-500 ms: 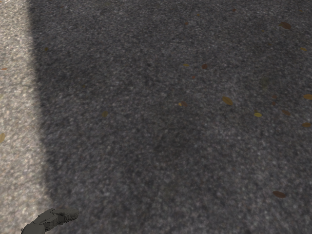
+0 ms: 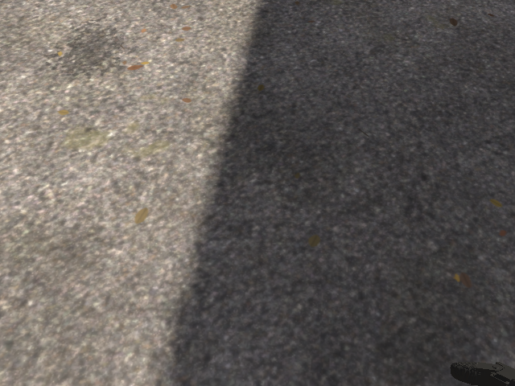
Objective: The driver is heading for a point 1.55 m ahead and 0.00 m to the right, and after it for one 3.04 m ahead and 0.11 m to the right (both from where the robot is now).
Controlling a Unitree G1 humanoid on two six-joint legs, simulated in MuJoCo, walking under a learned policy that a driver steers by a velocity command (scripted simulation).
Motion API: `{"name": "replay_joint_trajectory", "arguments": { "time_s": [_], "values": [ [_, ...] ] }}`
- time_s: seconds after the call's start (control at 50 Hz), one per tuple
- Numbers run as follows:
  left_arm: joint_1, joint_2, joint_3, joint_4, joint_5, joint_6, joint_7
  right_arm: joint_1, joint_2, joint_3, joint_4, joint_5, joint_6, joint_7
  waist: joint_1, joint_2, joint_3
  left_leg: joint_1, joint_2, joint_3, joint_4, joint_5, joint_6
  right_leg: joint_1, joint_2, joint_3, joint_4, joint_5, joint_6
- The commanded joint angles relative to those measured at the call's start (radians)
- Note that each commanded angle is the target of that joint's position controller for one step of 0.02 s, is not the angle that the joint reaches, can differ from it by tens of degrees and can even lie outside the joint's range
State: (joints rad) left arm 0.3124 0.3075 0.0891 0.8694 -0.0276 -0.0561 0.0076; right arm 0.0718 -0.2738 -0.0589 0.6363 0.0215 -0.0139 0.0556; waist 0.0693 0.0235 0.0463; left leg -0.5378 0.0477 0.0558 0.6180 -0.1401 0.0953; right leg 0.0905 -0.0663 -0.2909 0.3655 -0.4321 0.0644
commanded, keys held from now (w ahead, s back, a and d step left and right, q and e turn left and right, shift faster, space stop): w+q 0.18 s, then w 0.82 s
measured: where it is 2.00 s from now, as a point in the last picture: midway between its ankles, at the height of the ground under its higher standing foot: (250, 164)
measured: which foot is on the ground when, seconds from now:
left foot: up 0.00-0.00, down 0.02-0.54, up 0.56-1.00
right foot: down 0.00-0.02, up 0.04-0.50, down 0.52-1.00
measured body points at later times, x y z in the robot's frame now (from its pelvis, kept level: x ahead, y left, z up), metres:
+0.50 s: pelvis +0.29 +0.02 +0.01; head +0.32 +0.03 +0.46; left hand +0.47 +0.29 -0.07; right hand +0.37 -0.27 -0.10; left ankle +0.13 +0.09 -0.72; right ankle +0.46 -0.07 -0.71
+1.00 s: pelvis +0.56 +0.07 +0.02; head +0.59 +0.08 +0.46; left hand +0.49 +0.34 -0.11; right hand +0.84 -0.10 -0.06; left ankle +0.69 +0.23 -0.70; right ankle +0.46 -0.07 -0.72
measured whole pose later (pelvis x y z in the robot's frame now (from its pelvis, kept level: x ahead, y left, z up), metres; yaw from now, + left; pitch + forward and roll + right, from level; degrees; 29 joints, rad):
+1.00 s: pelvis +0.56 +0.07 +0.02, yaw +12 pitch +2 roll -2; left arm 0.38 0.29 0.05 0.87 -0.02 -0.06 -0.01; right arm 0.04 -0.25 -0.03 0.66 0.02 -0.08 0.03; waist 0.10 0.03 0.02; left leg -0.57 0.06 -0.02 0.53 0.00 0.02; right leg 0.04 0.04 -0.02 0.24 -0.32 -0.02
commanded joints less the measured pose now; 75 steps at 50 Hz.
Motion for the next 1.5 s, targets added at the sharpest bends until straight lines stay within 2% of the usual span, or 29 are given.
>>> {"name": "replay_joint_trajectory", "arguments": {
  "time_s": [0.02, 0.04, 0.06, 0.08, 0.12, 0.14, 0.22, 0.3, 0.42, 0.48, 0.52, 0.54, 0.56, 0.58, 0.6, 0.64, 0.72, 0.86, 0.96, 1.0, 1.04, 1.06, 1.08, 1.1, 1.12, 1.16, 1.26, 1.38, 1.5],
  "values": [
    [-0.045, 0.154, 0.025, -0.081, 0.014, -0.002, 0.010, 0.392, -0.258, -0.115, 0.033, 0.007, 0.009, -0.030, -0.249, 0.016, -0.224, 0.621, -0.021, -0.102, -0.060, 0.000, 0.114, -0.327, -0.146, 0.035, 0.603, 0.741, -0.087],
    [0.033, 0.005, -0.022, -0.144, 0.052, -0.028, 0.001, 0.335, -0.367, -0.122, 0.018, 0.012, -0.002, -0.035, -0.107, 0.276, -0.291, 0.889, 0.221, -0.685, -0.182, -0.186, 0.293, -0.767, 0.064, 0.145, 0.941, -0.155, -0.025],
    [-0.067, 0.090, -0.013, -0.156, 0.012, -0.066, -0.011, 0.358, -0.286, -0.096, -0.018, 0.004, -0.023, -0.024, -0.185, 0.143, -0.404, 0.927, 0.286, -0.894, -0.328, -0.312, 0.323, -0.870, 0.073, 0.372, 1.039, -0.179, -0.041],
    [-0.154, 0.136, -0.001, -0.183, -0.023, -0.083, -0.017, 0.329, -0.226, -0.078, -0.002, -0.004, -0.039, -0.019, -0.191, 0.087, -0.261, 0.844, 0.266, -0.756, -0.346, -0.234, 0.272, -0.951, 0.031, 0.370, 1.020, -0.077, -0.062],
    [-0.150, 0.125, -0.002, -0.166, 0.021, -0.093, -0.003, 0.206, -0.167, -0.059, -0.014, -0.004, -0.047, -0.023, -0.105, -0.001, -0.133, 0.570, 0.180, -0.531, -0.334, -0.018, 0.208, -0.840, -0.044, 0.372, 0.848, 0.067, -0.071],
    [-0.128, 0.133, 0.004, -0.159, 0.030, -0.082, -0.003, 0.165, -0.142, -0.049, -0.033, -0.015, -0.048, -0.028, -0.070, 0.015, -0.118, 0.481, 0.152, -0.472, -0.353, 0.068, 0.197, -0.768, -0.063, 0.380, 0.801, 0.107, -0.067],
    [-0.139, 0.083, -0.006, -0.166, 0.044, -0.045, -0.006, 0.177, -0.160, -0.051, -0.023, -0.014, -0.056, -0.051, -0.053, 0.010, -0.087, 0.355, 0.115, -0.348, -0.402, 0.251, 0.204, -0.719, -0.051, 0.344, 0.632, 0.221, -0.014],
    [-0.271, 0.039, -0.028, -0.193, 0.037, -0.048, -0.019, 0.235, -0.158, -0.046, 0.017, -0.010, -0.054, -0.066, -0.113, 0.040, -0.049, 0.328, 0.055, -0.243, -0.407, 0.199, 0.138, -0.671, -0.016, 0.323, 0.332, 0.508, -0.002],
    [-0.399, 0.065, -0.027, -0.239, 0.022, -0.066, -0.047, 0.330, -0.170, -0.047, 0.079, -0.004, -0.048, -0.066, -0.166, 0.053, 0.009, 0.484, 0.140, -0.314, -0.350, 0.140, 0.123, -0.707, 0.016, 0.327, 0.152, 0.514, -0.057],
    [-0.349, 0.086, -0.018, -0.236, 0.022, -0.072, -0.054, 0.328, -0.179, -0.052, 0.093, -0.005, -0.034, -0.071, -0.130, 0.085, -0.003, 0.568, 0.169, -0.336, -0.279, 0.311, 0.098, -0.655, 0.037, 0.307, 0.121, 0.384, -0.102],
    [-0.145, 0.139, 0.012, -0.184, 0.029, -0.075, -0.045, 0.294, -0.163, -0.042, 0.083, -0.009, -0.027, -0.071, -0.020, 0.072, -0.144, 0.524, 0.090, -0.268, -0.040, 0.574, 0.054, -0.339, 0.059, 0.277, 0.098, 0.421, -0.163],
    [0.029, 0.194, 0.023, -0.162, 0.042, -0.075, -0.039, 0.289, -0.123, -0.023, 0.058, -0.026, -0.027, -0.073, 0.048, -0.019, -0.299, 0.348, 0.024, -0.224, 0.244, 0.359, 0.017, -0.046, -0.107, 0.465, 0.135, 0.450, -0.234],
    [0.107, 0.251, 0.042, -0.124, 0.038, -0.066, -0.046, 0.443, -0.033, 0.001, 0.059, -0.006, -0.044, -0.068, -0.015, -0.326, -0.418, -0.047, -0.150, -0.165, 0.599, -0.333, -0.064, 0.295, -0.318, 0.931, 0.048, 0.238, -0.398],
    [0.113, 0.152, 0.017, -0.120, 0.008, -0.064, -0.049, 0.391, -0.118, -0.009, 0.068, 0.004, -0.055, -0.065, 0.028, -0.238, -0.370, -0.184, -0.113, -0.251, 0.694, -0.430, -0.062, 0.289, -0.313, 1.041, -0.049, 0.017, -0.375],
    [0.046, 0.112, 0.004, -0.130, 0.009, -0.058, -0.043, 0.272, -0.164, -0.023, 0.042, 0.016, -0.061, -0.061, 0.035, -0.156, -0.216, -0.240, -0.061, -0.226, 0.705, -0.344, -0.057, 0.161, -0.281, 0.891, -0.070, 0.008, -0.329],
    [-0.056, 0.084, -0.011, -0.145, 0.032, -0.048, -0.039, 0.174, -0.147, -0.022, 0.017, -0.009, -0.069, -0.061, -0.014, -0.057, -0.074, -0.193, 0.018, -0.165, 0.597, -0.212, -0.061, -0.088, -0.208, 0.711, -0.116, 0.205, -0.303],
    [-0.068, 0.082, -0.016, -0.128, 0.027, -0.059, -0.035, 0.220, -0.086, -0.014, 0.031, -0.012, -0.052, -0.058, -0.073, -0.105, -0.063, -0.096, 0.066, -0.133, 0.449, -0.156, -0.088, -0.222, -0.154, 0.554, -0.190, 0.414, -0.313],
    [0.010, 0.136, -0.004, -0.081, 0.011, -0.041, -0.019, -0.004, -0.043, 0.008, -0.022, -0.013, -0.067, -0.045, -0.003, -0.081, -0.013, -0.064, 0.042, -0.075, 0.033, 0.199, -0.112, -0.224, -0.099, 0.379, -0.226, 0.494, -0.267],
    [0.081, 0.152, 0.001, -0.037, 0.003, -0.015, -0.014, -0.113, -0.062, 0.003, -0.063, -0.002, -0.079, -0.020, 0.018, -0.092, 0.016, -0.078, 0.013, -0.075, -0.087, 0.157, -0.077, -0.085, -0.169, 0.405, -0.166, 0.516, -0.250],
    [0.072, 0.168, 0.007, -0.030, 0.003, -0.004, -0.008, -0.081, -0.085, -0.005, -0.060, -0.004, -0.082, -0.014, -0.015, -0.106, -0.006, -0.016, -0.005, -0.064, -0.116, 0.084, -0.048, -0.038, -0.186, 0.406, -0.105, 0.629, -0.231],
    [0.045, 0.160, 0.002, -0.035, 0.004, 0.004, -0.002, 0.127, -0.147, -0.040, 0.001, -0.012, -0.082, -0.023, -0.131, -0.095, -0.138, 0.296, -0.050, -0.019, -0.156, 0.092, 0.003, -0.083, -0.124, 0.345, 0.140, 0.875, -0.190],
    [0.041, 0.114, -0.019, -0.059, 0.026, 0.002, 0.001, 0.309, -0.212, -0.061, 0.036, -0.023, -0.078, -0.034, -0.203, -0.021, -0.285, 0.599, 0.096, -0.171, -0.105, 0.135, 0.065, -0.267, -0.073, 0.306, 0.418, 0.678, -0.154],
    [0.166, -0.001, -0.055, -0.080, 0.027, -0.019, -0.007, 0.367, -0.298, -0.078, 0.056, -0.028, -0.072, -0.034, -0.145, 0.243, -0.413, 0.943, 0.327, -0.637, -0.182, -0.061, 0.227, -0.677, 0.107, 0.284, 0.785, 0.052, -0.085],
    [0.121, 0.079, -0.039, -0.061, 0.007, -0.037, -0.014, 0.379, -0.197, -0.054, 0.052, -0.016, -0.069, -0.034, -0.187, 0.197, -0.423, 0.939, 0.345, -0.766, -0.279, -0.203, 0.224, -0.806, 0.089, 0.416, 0.914, -0.147, -0.091],
    [0.030, 0.136, -0.021, -0.092, -0.019, -0.046, -0.019, 0.313, -0.161, -0.039, 0.049, -0.017, -0.070, -0.037, -0.186, 0.133, -0.261, 0.813, 0.317, -0.616, -0.303, -0.194, 0.178, -0.871, 0.043, 0.418, 0.940, -0.079, -0.101],
    [-0.051, 0.118, -0.020, -0.108, -0.003, -0.042, -0.015, 0.199, -0.112, -0.023, 0.047, -0.027, -0.074, -0.036, -0.128, 0.037, -0.110, 0.557, 0.242, -0.409, -0.363, -0.044, 0.137, -0.817, -0.033, 0.385, 0.839, 0.068, -0.093],
    [-0.015, 0.054, -0.019, -0.097, 0.001, 0.015, -0.007, 0.147, -0.107, -0.029, 0.087, -0.036, -0.110, -0.038, -0.056, 0.048, -0.039, 0.368, 0.207, -0.182, -0.491, 0.116, 0.127, -0.734, -0.068, 0.411, 0.729, 0.217, -0.056],
    [-0.167, 0.024, -0.026, -0.143, 0.009, 0.005, -0.030, 0.172, -0.138, -0.036, 0.130, -0.034, -0.103, -0.059, -0.104, 0.021, 0.006, 0.419, 0.164, 0.028, -0.513, 0.207, 0.075, -0.750, -0.045, 0.355, 0.414, 0.520, -0.056],
    [-0.322, 0.015, -0.034, -0.238, 0.008, 0.005, -0.065, 0.262, -0.176, -0.051, 0.185, -0.011, -0.060, -0.068, -0.154, 0.013, 0.049, 0.636, 0.234, 0.091, -0.426, 0.349, 0.054, -0.815, -0.018, 0.271, 0.260, 0.411, -0.108]
  ]
}}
